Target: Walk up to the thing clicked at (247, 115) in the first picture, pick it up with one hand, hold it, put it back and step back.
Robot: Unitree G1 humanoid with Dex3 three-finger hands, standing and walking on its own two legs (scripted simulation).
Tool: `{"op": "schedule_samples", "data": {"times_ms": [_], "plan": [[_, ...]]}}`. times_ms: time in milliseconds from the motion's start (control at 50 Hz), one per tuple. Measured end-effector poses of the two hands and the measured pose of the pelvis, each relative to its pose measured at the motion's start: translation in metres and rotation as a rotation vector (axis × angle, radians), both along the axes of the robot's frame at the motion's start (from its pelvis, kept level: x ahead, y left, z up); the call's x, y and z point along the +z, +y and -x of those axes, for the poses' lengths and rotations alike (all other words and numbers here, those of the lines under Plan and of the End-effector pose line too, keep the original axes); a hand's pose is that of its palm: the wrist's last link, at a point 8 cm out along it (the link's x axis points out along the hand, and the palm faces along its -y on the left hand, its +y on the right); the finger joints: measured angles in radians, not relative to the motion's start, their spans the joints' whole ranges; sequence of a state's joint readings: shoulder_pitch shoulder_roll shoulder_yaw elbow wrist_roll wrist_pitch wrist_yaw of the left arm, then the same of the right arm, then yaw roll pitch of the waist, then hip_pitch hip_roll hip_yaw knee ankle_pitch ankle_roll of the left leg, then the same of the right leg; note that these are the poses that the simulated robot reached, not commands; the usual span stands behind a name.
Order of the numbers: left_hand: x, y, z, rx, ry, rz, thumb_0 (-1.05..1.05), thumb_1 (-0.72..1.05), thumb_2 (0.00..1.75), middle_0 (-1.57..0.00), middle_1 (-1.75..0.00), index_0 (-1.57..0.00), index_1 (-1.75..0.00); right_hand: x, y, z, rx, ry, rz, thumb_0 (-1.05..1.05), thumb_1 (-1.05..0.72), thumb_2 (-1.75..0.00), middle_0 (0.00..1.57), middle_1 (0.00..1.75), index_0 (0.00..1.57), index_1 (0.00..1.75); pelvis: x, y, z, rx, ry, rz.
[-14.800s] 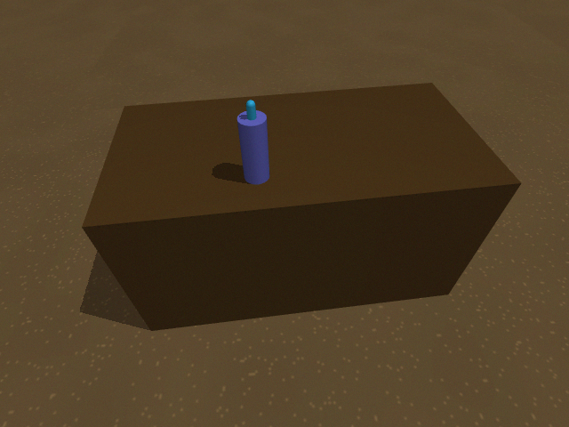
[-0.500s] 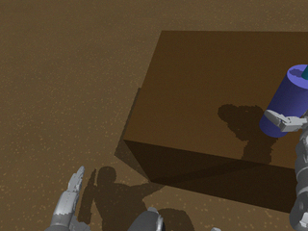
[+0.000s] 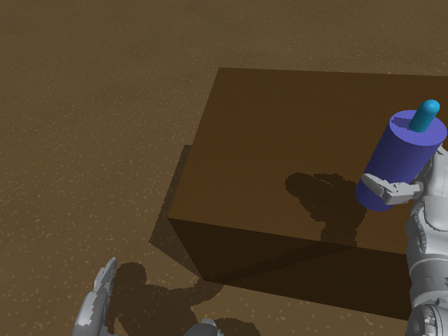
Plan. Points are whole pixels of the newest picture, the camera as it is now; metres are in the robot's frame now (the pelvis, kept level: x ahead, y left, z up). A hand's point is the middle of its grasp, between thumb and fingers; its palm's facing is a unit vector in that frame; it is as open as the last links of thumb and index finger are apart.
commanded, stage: lift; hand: right
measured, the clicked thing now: (397, 158) +0.44 -0.21 +0.08
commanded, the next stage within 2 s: hold in 1.04 s
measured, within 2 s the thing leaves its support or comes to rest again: neither
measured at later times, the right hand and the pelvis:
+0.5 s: hand (391, 171) +0.39 -0.18 +0.12, palm faces +0.24 +0.97 -0.02, open 10.5 cm; pelvis +0.00 +0.01 +0.03, yaw -1 degrees
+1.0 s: hand (395, 181) +0.34 -0.16 +0.15, palm faces +0.23 +0.97 -0.02, open 10.5 cm; pelvis +0.00 +0.02 +0.04, yaw -1 degrees
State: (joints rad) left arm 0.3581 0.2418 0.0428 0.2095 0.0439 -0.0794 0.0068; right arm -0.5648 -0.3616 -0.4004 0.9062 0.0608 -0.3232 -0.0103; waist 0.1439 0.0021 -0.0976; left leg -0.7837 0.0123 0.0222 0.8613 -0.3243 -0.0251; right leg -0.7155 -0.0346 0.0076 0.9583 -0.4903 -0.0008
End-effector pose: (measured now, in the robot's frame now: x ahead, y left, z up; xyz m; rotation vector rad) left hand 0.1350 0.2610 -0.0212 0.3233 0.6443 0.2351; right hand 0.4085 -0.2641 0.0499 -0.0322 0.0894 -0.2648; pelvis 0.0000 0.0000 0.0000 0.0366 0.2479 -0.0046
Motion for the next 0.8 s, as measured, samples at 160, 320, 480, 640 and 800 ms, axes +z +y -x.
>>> {"op": "schedule_samples", "data": {"times_ms": [160, 320, 480, 640, 800], "plan": [[0.000, 0.005, -0.006, 0.026, -0.010, 0.030, -0.01, -0.55, 0.07, -0.05, -0.05, -0.05, -0.05, 0.030, 0.010, 0.018, -0.002, -0.035, -0.005, -0.02, 0.47, -1.02, 0.69, 1.06, 0.73, 1.09, 0.012, 0.001, -0.005, -0.005, -0.056, 0.012], [-0.003, 0.003, -0.013, 0.035, -0.023, 0.076, -0.01, -0.55, 0.07, -0.05, -0.05, -0.05, -0.05, 0.053, 0.024, 0.037, 0.014, -0.040, 0.010, -0.02, 0.48, -1.03, 0.69, 1.06, 0.73, 1.09, 0.021, 0.007, -0.007, -0.007, -0.107, 0.024], [0.007, 0.018, -0.014, 0.063, -0.065, 0.059, -0.01, -0.55, 0.07, -0.05, -0.05, -0.05, -0.05, 0.067, 0.038, 0.054, 0.025, -0.045, -0.006, -0.02, 0.49, -1.04, 0.69, 1.06, 0.74, 1.09, 0.028, 0.013, -0.005, -0.005, -0.159, 0.036], [0.005, 0.016, -0.012, 0.069, -0.068, 0.078, -0.01, -0.54, 0.06, -0.04, -0.05, -0.05, -0.05, 0.075, 0.051, 0.072, 0.042, -0.038, -0.006, -0.02, 0.49, -1.04, 0.69, 1.06, 0.74, 1.09, 0.032, 0.018, -0.001, -0.005, -0.194, 0.040], [0.001, 0.016, -0.009, 0.089, -0.066, 0.095, -0.01, -0.55, 0.06, -0.04, -0.05, -0.05, -0.05, 0.089, 0.054, 0.088, 0.033, -0.052, 0.001, -0.02, 0.49, -1.05, 0.70, 1.06, 0.74, 1.09, 0.035, 0.020, 0.003, -0.004, -0.224, 0.045]]}}
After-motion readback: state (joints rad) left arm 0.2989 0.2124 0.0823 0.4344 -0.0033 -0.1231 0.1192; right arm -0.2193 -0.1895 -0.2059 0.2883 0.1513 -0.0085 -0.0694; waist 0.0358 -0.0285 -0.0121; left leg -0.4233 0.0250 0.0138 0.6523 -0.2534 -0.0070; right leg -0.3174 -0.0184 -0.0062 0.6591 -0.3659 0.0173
